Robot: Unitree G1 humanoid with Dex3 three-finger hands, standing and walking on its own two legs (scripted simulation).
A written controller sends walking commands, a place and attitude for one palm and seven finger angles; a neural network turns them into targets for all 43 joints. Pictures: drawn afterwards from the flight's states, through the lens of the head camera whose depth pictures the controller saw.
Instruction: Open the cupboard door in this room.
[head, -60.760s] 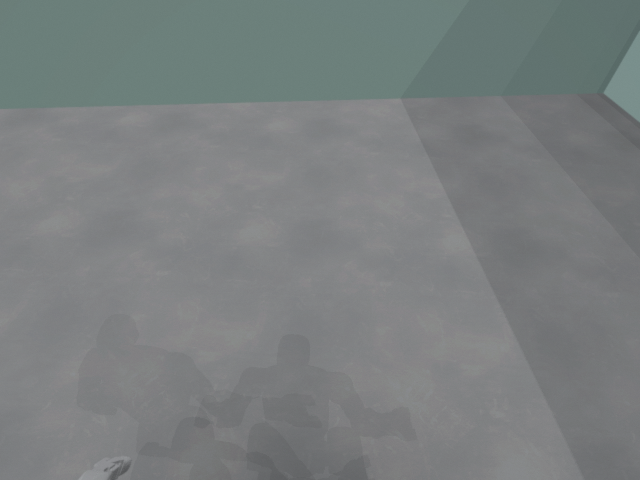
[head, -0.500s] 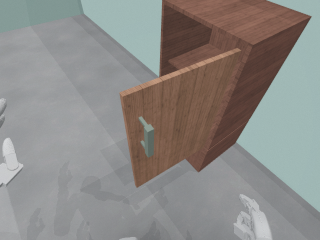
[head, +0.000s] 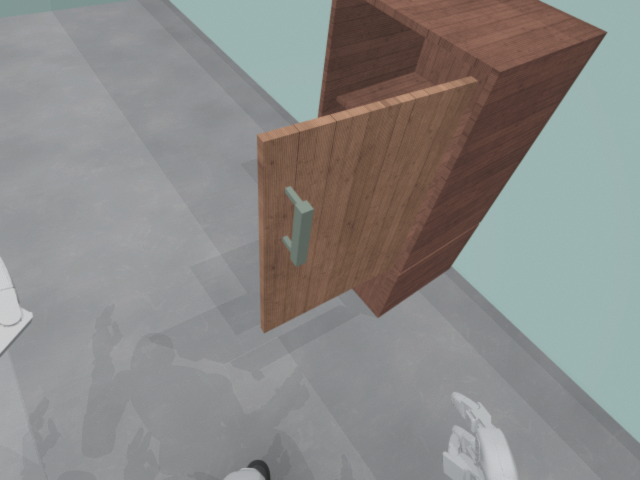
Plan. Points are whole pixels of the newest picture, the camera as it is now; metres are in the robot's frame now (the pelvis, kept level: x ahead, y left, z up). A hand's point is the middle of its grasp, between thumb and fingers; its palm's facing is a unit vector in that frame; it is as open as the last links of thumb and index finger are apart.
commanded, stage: stop stepping back and stand still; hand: left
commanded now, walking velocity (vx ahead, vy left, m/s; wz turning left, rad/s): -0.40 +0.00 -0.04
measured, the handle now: (294, 227) +0.50 +0.08 -0.03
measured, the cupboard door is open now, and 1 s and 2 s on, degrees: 86 86 86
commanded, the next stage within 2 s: let the arm hang, fingers relaxed in 1.18 s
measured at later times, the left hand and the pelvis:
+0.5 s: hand (56, 449) +0.12 +0.21 +0.15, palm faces +0.41 -0.82 -0.41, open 7.4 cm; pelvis -0.11 -0.04 -0.01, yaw -3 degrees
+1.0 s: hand out of the picture +0.08 +0.22 +0.16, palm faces +0.41 -0.79 -0.45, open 7.4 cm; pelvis -0.13 -0.03 -0.01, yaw -1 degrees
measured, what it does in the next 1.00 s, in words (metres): walks backwards: right foot, then left foot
